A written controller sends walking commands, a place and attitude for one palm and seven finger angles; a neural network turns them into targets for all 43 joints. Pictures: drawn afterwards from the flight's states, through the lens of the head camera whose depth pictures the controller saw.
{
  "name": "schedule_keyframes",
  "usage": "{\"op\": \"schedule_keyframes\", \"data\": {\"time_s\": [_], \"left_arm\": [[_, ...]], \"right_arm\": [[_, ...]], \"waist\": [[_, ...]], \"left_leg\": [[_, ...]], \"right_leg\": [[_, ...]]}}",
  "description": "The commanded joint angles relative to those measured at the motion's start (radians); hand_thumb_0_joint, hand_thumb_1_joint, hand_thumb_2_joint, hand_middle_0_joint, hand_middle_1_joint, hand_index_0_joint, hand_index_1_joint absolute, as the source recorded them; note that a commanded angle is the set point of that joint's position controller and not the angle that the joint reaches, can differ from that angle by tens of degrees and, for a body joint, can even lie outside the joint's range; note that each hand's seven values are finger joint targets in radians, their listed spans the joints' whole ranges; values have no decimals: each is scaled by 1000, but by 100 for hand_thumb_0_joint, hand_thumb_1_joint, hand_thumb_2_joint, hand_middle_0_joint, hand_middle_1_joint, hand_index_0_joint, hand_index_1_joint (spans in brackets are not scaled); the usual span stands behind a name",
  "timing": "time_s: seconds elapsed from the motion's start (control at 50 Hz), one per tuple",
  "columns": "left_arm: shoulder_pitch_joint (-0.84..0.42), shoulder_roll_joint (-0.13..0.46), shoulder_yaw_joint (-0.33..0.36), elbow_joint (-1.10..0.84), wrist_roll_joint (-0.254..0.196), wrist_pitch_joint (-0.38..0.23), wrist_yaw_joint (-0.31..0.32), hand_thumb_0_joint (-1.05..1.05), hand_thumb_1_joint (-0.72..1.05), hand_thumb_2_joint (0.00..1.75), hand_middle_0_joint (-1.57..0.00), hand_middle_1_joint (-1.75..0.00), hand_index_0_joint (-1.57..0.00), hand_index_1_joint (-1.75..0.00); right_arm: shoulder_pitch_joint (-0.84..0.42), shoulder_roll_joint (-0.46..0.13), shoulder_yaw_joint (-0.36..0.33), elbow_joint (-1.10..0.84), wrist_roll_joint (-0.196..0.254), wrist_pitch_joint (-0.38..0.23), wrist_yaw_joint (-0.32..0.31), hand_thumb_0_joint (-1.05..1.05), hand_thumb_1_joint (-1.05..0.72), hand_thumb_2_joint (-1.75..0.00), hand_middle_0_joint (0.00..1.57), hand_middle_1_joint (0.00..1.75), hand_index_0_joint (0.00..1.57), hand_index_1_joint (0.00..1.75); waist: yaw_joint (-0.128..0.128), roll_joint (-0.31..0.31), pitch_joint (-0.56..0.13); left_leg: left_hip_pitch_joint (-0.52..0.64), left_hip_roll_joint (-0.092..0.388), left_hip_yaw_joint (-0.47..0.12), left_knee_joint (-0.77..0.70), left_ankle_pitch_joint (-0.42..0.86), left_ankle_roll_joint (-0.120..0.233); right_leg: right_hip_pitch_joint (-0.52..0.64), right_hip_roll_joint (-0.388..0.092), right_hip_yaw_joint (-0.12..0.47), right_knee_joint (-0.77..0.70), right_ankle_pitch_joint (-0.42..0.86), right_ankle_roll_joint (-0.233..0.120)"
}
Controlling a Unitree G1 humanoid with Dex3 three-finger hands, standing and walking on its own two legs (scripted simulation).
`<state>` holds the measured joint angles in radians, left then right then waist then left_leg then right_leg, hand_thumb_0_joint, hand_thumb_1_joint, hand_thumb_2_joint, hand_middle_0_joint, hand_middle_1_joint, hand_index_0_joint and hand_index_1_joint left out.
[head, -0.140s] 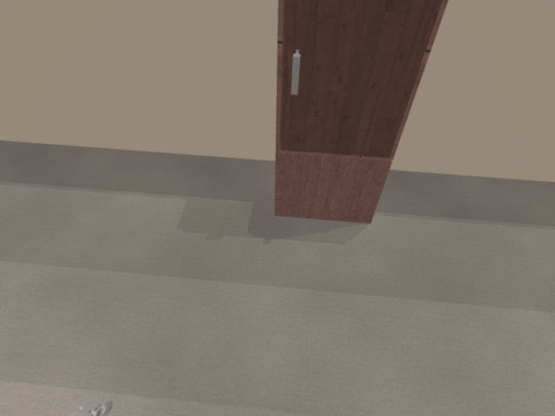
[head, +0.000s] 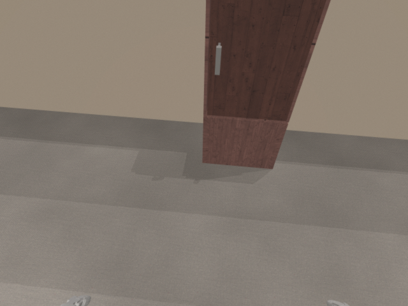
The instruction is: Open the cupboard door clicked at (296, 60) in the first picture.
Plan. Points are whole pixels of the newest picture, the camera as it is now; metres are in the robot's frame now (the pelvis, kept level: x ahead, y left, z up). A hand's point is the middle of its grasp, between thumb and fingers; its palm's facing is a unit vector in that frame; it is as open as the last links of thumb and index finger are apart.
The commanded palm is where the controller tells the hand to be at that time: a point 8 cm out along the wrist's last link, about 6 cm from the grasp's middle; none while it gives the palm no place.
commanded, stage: stand and wait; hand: left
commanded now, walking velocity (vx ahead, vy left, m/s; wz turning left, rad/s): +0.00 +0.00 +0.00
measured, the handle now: (218, 58) +1.09 +0.00 -0.01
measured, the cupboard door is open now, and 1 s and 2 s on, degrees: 0 0 0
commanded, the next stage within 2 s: look at it before walking up in 0.68 s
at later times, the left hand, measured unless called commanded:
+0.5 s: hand out of the picture +0.05 +0.24 -0.15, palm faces -0.03 -0.94 -0.34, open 7.4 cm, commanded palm none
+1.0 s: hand out of the picture +0.06 +0.22 -0.15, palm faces -0.03 -0.94 -0.33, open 7.4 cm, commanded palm none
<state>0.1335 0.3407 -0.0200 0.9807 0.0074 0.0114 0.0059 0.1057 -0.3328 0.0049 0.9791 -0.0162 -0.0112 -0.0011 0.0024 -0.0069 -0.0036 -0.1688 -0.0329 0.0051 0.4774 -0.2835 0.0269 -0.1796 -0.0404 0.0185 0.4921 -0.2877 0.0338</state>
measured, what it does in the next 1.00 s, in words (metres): stands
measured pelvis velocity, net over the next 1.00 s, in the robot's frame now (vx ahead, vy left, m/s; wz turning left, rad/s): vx -0.01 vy -0.02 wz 0.00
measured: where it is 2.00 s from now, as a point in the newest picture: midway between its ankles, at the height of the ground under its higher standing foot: outside the picture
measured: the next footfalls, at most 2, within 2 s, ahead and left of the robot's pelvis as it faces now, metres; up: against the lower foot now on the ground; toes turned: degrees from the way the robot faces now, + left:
none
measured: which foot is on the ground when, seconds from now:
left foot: down 0.00-1.00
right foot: down 0.00-1.00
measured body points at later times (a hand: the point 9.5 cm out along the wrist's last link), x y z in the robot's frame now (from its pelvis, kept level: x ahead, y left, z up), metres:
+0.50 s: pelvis -0.02 -0.01 +0.01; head -0.01 -0.01 +0.46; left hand +0.05 +0.28 -0.13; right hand +0.06 -0.31 -0.13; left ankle -0.02 +0.10 -0.74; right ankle -0.01 -0.14 -0.74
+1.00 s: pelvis -0.01 -0.02 +0.01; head -0.01 -0.02 +0.46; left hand +0.07 +0.27 -0.12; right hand +0.06 -0.32 -0.13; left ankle -0.02 +0.10 -0.74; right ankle -0.01 -0.14 -0.74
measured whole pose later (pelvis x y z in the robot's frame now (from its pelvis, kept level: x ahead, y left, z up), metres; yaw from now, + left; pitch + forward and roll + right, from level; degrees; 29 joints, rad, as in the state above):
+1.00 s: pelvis -0.01 -0.02 +0.01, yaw +0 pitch -1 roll +0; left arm 0.14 0.34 -0.01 1.08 0.01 0.00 0.00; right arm 0.12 -0.34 0.00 1.11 -0.01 -0.01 0.00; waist 0.00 -0.01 0.02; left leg -0.14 0.00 0.00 0.37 -0.21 0.00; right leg -0.16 -0.01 0.01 0.40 -0.21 0.01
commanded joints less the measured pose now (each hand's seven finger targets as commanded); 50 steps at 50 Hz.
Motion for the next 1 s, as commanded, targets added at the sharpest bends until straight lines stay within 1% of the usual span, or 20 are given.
{"op": "schedule_keyframes", "data": {"time_s": [0.0, 0.02, 0.1, 0.12, 0.16, 0.18, 0.28, 0.36, 0.42, 0.44, 0.46, 0.54, 0.58, 0.7, 0.78, 0.8, 0.82, 0.84, 0.98], "left_arm": [[-42, 203, 54, -58, 4, -29, 10, 0, 90, 90, -20, -30, -20, -30], [-40, 202, 54, -54, 5, -29, 9, 0, 90, 90, -20, -30, -20, -30], [-36, 199, 55, -42, 5, -30, 9, 0, 90, 90, -20, -30, -20, -30], [-37, 198, 55, -39, 5, -30, 9, 0, 90, 90, -20, -30, -20, -30], [-34, 198, 56, -33, 5, -32, 8, 0, 90, 90, -20, -30, -20, -30], [-36, 198, 55, -27, 5, -31, 8, 0, 90, 90, -20, -30, -20, -30], [-27, 200, 55, -7, 4, -34, 7, 0, 90, 90, -20, -30, -20, -30], [-29, 202, 54, 9, 4, -35, 6, 0, 90, 90, -20, -30, -20, -30], [-26, 201, 52, 19, 3, -34, 5, 0, 90, 90, -20, -30, -20, -30], [-21, 202, 53, 22, 4, -35, 6, 0, 90, 90, -20, -30, -20, -30], [-22, 203, 53, 25, 4, -35, 6, 0, 90, 90, -20, -30, -20, -30], [-24, 205, 52, 31, 4, -35, 5, 0, 90, 90, -20, -30, -20, -30], [-22, 204, 52, 34, 4, -36, 6, 0, 90, 90, -20, -30, -20, -30], [-26, 203, 53, 36, 4, -37, 6, 0, 90, 90, -20, -30, -20, -30], [-27, 203, 52, 37, 5, -37, 6, 0, 90, 90, -20, -30, -20, -30], [-26, 203, 52, 36, 5, -37, 6, 0, 90, 90, -20, -30, -20, -30], [-31, 202, 53, 36, 5, -37, 6, 0, 90, 90, -20, -30, -20, -30], [-25, 202, 53, 36, 5, -39, 6, 0, 90, 90, -20, -30, -20, -30], [-31, 203, 54, 35, 5, -40, 7, 0, 90, 90, -20, -30, -20, -30]], "right_arm": [[-53, -211, -52, -47, 1, -26, -13, 0, -90, -90, 20, 30, 20, 30], [-57, -209, -52, -42, 1, -26, -12, 0, -90, -90, 20, 30, 20, 30], [-60, -207, -52, -30, 2, -27, -13, 0, -90, -90, 20, 30, 20, 30], [-61, -208, -51, -26, 2, -27, -13, 0, -90, -90, 20, 30, 20, 30], [-61, -206, -51, -18, 3, -26, -12, 0, -90, -90, 20, 30, 20, 30], [-60, -207, -49, -13, 4, -26, -12, 0, -90, -90, 20, 30, 20, 30], [-55, -205, -47, 10, 6, -25, -11, 0, -90, -90, 20, 30, 20, 30], [-47, -208, -45, 29, 7, -22, -10, 0, -90, -90, 20, 30, 20, 30], [-42, -214, -43, 43, 7, -24, -10, 0, -90, -90, 20, 30, 20, 30], [-39, -212, -43, 44, 8, -23, -10, 0, -90, -90, 20, 30, 20, 30], [-38, -210, -43, 48, 8, -23, -9, 0, -90, -90, 20, 30, 20, 30], [-31, -214, -42, 60, 8, -22, -8, 0, -90, -90, 20, 30, 20, 30], [-30, -213, -41, 64, 7, -24, -9, 0, -90, -90, 20, 30, 20, 30], [-27, -212, -41, 70, 8, -25, -9, 0, -90, -90, 20, 30, 20, 30], [-30, -211, -41, 72, 8, -24, -9, 0, -90, -90, 20, 30, 20, 30], [-29, -211, -41, 72, 7, -26, -9, 0, -90, -90, 20, 30, 20, 30], [-31, -209, -41, 72, 8, -25, -9, 0, -90, -90, 20, 30, 20, 30], [-30, -210, -41, 71, 8, -25, -9, 0, -90, -90, 20, 30, 20, 30], [-35, -212, -40, 71, 9, -27, -10, 0, -90, -90, 20, 30, 20, 30]], "waist": [[-3, 7, -37], [-2, 9, -30], [-1, 5, -41], [-2, 12, -38], [-1, 8, -37], [-2, 17, -30], [-1, 1, -36], [-2, -3, -18], [1, 11, -15], [2, 0, -23], [1, -4, -14], [0, 2, -10], [1, -3, -16], [0, -10, -13], [2, 7, -4], [1, 8, -15], [1, -1, -9], [3, -2, -21], [-1, -1, -33]], "left_leg": [[11, 135, -99, -97, 295, 18], [10, 134, -98, -102, 279, 18], [20, 135, -100, -108, 275, 17], [22, 136, -100, -113, 270, 16], [21, 135, -102, -117, 249, 15], [16, 136, -103, -126, 228, 14], [22, 137, -106, -132, 211, 12], [8, 136, -109, -143, 175, 8], [7, 140, -114, -157, 162, 9], [10, 139, -115, -152, 164, 9], [6, 139, -113, -156, 154, 8], [4, 141, -115, -163, 138, 5], [10, 142, -113, -164, 158, 5], [13, 144, -111, -164, 170, 4], [9, 143, -111, -170, 157, 2], [18, 145, -110, -169, 170, 2], [14, 145, -112, -170, 170, 2], [22, 145, -111, -162, 183, 3], [41, 149, -104, -162, 223, 1]], "right_leg": [[21, -69, 54, -69, 244, -60], [18, -70, 55, -76, 233, -59], [26, -73, 59, -92, 234, -59], [25, -72, 61, -95, 231, -59], [26, -73, 64, -104, 217, -59], [24, -72, 65, -110, 199, -59], [31, -78, 76, -130, 197, -61], [26, -79, 81, -147, 160, -62], [27, -76, 80, -151, 144, -61], [31, -77, 81, -153, 144, -61], [25, -80, 83, -159, 134, -61], [18, -76, 88, -164, 113, -62], [23, -77, 87, -161, 136, -62], [22, -79, 88, -164, 150, -62], [16, -77, 91, -168, 136, -62], [21, -77, 89, -167, 149, -62], [21, -76, 90, -167, 151, -61], [24, -78, 90, -167, 162, -62], [35, -79, 85, -161, 214, -62]]}}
